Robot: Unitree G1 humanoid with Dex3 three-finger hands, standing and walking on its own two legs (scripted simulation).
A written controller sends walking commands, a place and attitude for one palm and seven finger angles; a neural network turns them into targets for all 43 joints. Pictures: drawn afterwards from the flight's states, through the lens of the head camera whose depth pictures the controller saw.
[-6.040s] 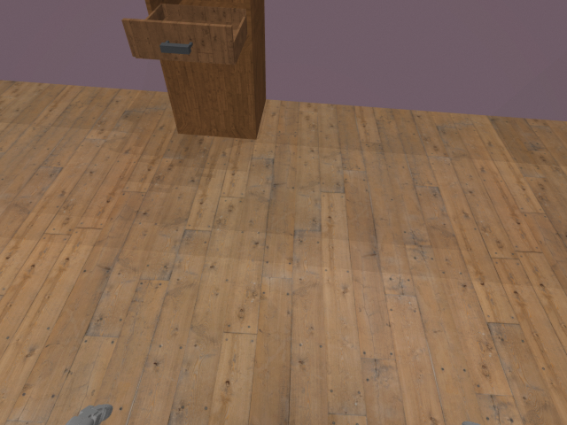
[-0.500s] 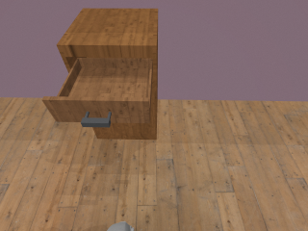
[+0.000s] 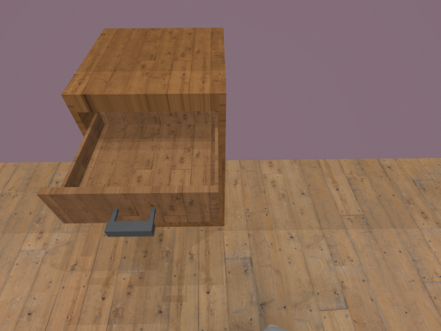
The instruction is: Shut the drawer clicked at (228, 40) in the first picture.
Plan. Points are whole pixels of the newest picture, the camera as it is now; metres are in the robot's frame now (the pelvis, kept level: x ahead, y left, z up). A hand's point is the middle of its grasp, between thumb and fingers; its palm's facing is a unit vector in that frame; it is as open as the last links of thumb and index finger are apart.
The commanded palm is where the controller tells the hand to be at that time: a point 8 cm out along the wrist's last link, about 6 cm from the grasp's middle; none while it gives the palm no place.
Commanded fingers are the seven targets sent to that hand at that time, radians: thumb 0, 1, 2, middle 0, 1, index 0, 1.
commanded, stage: come to a stop and stand still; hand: left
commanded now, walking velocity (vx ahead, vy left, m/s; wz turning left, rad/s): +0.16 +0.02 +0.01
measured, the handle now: (132, 220) +0.37 +0.24 -0.11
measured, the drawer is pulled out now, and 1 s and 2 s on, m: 0.30 0.30 0.30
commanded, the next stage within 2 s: look again from close up in 1.40 s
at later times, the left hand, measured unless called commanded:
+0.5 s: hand out of the picture +0.11 +0.19 -0.18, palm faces +0.08 -0.97 -0.23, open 7.3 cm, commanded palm none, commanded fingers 0.00 0.90 0.90 -0.20 -0.30 -0.20 -0.30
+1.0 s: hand out of the picture +0.04 +0.15 -0.17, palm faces +0.03 -0.98 -0.22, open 7.3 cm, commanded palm none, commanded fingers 0.00 0.90 0.90 -0.20 -0.30 -0.20 -0.30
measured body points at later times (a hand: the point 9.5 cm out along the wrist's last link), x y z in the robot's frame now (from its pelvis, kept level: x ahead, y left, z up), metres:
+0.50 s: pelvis +0.07 +0.00 -0.01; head +0.11 +0.00 +0.44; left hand +0.11 +0.24 -0.16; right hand +0.14 -0.24 -0.16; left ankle +0.08 +0.12 -0.74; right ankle +0.09 -0.11 -0.74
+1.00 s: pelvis +0.04 -0.03 +0.00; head +0.05 -0.05 +0.45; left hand +0.04 +0.20 -0.15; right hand +0.06 -0.26 -0.17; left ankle +0.08 +0.12 -0.74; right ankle +0.00 -0.12 -0.74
